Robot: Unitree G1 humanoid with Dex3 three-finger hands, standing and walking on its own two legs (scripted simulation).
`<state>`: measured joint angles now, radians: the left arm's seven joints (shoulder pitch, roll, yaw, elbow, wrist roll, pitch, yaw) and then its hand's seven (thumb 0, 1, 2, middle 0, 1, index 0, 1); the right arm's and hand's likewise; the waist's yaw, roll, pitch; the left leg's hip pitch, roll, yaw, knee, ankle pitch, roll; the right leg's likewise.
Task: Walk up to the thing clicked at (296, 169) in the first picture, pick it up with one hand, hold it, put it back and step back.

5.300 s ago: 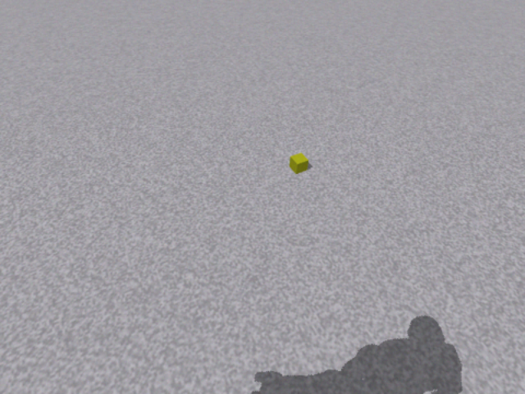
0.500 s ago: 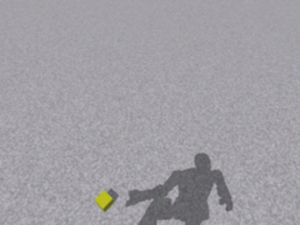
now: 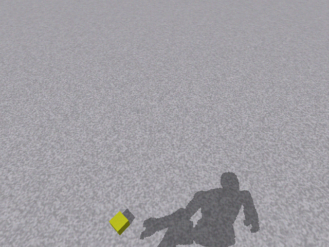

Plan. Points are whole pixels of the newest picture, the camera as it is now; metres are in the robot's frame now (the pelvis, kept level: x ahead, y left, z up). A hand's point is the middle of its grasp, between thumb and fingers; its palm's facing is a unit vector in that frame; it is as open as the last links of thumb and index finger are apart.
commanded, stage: walk up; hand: left
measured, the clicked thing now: (119, 223) +0.42 +0.26 -0.74
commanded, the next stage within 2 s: none
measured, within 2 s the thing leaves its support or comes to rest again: neither
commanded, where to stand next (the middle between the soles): +0.05 +0.00 m, yaw +0 degrees
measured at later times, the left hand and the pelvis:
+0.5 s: hand out of the picture +0.10 +0.32 -0.18, palm faces -0.02 -0.93 -0.36, open 7.4 cm; pelvis +0.07 +0.04 -0.01, yaw +1 degrees
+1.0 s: hand (77, 231) +0.22 +0.26 -0.16, palm faces -0.05 -0.92 -0.39, open 7.3 cm; pelvis +0.09 +0.01 -0.02, yaw +0 degrees
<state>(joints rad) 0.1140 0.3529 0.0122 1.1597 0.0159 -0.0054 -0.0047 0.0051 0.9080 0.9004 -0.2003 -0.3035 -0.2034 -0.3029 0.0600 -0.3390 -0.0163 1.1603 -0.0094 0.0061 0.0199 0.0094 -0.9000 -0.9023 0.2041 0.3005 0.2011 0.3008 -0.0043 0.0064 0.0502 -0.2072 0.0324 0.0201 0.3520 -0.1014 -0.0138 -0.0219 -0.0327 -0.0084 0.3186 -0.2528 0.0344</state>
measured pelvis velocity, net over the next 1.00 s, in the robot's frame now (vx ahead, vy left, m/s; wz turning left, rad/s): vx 0.09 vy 0.01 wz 0.00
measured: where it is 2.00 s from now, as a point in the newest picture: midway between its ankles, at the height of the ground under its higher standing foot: outside the picture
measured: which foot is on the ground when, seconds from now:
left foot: down 0.00-0.86, up 0.88-1.00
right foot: down 0.00-0.42, up 0.44-0.82, down 0.84-1.00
